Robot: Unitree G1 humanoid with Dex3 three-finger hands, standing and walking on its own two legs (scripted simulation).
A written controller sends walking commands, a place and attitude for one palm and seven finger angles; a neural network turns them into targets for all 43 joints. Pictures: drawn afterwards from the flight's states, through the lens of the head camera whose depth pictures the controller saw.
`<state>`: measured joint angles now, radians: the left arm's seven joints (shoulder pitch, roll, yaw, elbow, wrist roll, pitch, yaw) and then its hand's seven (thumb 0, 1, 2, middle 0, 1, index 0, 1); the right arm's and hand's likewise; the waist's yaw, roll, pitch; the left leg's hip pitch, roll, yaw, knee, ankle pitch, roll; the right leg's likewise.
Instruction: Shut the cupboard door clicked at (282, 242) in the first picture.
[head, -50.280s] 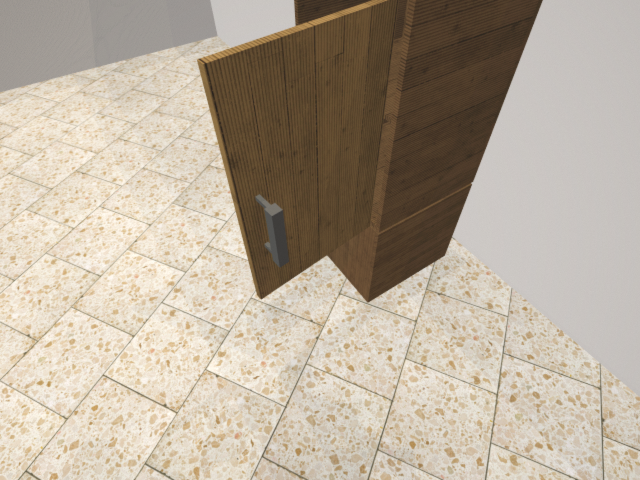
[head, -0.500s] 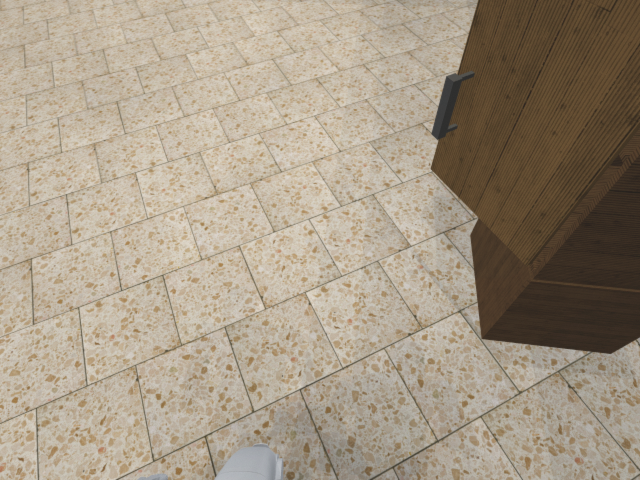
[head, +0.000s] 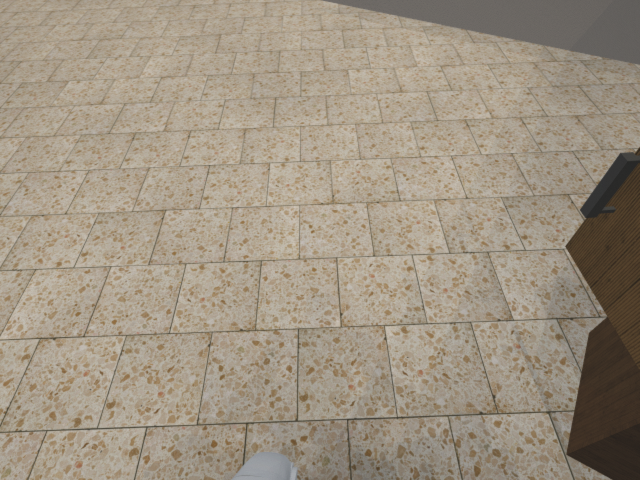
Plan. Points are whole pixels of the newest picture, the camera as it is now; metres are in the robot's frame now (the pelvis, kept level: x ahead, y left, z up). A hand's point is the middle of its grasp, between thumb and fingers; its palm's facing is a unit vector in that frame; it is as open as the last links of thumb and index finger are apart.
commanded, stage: walk to a spot facing it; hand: left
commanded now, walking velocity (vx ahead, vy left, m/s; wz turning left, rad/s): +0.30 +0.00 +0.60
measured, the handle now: (618, 186) +0.69 -0.55 -0.08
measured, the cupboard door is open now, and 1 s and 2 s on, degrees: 35 35 35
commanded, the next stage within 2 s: turn to face it in 1.08 s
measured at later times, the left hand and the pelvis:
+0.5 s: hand (156, 461) +0.16 +0.26 -0.15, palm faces +0.30 -0.93 -0.22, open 7.4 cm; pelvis +0.15 +0.04 +0.01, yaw +16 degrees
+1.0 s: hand (196, 398) +0.25 +0.23 -0.16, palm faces +0.56 -0.80 -0.22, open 7.3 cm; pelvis +0.35 +0.07 +0.01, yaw +33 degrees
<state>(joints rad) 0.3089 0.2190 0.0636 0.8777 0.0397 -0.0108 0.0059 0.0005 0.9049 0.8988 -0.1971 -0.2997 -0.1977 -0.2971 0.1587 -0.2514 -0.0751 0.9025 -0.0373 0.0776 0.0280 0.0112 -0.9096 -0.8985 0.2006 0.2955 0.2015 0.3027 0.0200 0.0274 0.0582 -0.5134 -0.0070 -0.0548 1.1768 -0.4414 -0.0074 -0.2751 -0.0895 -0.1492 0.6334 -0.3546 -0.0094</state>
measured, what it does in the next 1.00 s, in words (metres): walks ahead, turning left: left foot, then right foot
